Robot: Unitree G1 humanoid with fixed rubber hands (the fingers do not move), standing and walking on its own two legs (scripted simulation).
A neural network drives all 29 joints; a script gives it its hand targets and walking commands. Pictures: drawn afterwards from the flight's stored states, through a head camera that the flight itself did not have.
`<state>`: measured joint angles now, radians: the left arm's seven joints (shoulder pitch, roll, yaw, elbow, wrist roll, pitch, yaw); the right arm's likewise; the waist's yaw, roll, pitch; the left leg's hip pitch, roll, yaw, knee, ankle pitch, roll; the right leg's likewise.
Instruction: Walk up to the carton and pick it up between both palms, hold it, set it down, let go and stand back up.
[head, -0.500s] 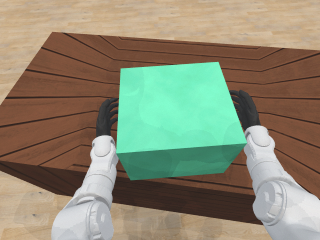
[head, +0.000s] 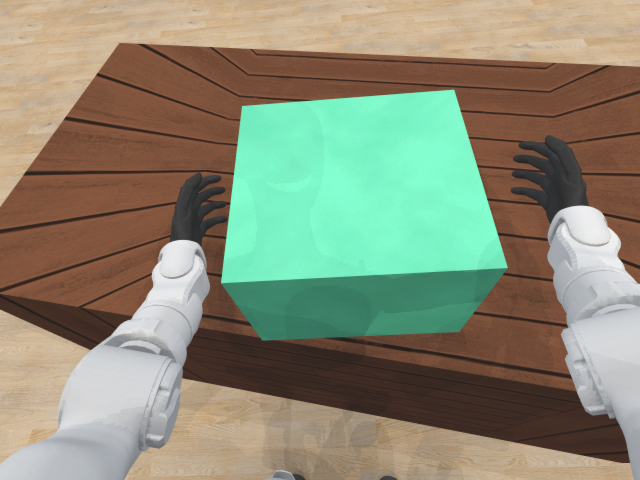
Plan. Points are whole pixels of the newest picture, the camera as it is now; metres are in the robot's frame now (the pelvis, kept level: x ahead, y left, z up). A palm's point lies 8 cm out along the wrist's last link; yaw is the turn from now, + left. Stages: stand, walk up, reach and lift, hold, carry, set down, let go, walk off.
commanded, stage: set down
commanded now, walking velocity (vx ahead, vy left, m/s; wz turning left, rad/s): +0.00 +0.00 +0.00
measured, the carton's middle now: (353, 221) +0.46 +0.06 +0.00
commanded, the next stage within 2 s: none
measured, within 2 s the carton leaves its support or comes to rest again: neither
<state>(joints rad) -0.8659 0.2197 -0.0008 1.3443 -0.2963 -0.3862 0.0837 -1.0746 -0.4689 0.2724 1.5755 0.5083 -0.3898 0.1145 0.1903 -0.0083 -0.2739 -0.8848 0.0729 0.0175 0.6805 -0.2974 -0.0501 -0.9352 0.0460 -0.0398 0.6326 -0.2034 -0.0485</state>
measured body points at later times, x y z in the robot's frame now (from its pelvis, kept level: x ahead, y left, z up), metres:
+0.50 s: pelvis -0.02 -0.01 +0.01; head +0.07 -0.03 +0.45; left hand +0.41 +0.26 +0.11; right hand +0.51 -0.20 +0.13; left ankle -0.02 +0.15 -0.71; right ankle +0.03 -0.08 -0.71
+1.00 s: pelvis -0.01 +0.00 +0.03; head +0.06 -0.01 +0.47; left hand +0.41 +0.28 +0.17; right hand +0.51 -0.21 +0.18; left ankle -0.02 +0.15 -0.71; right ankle +0.03 -0.08 -0.71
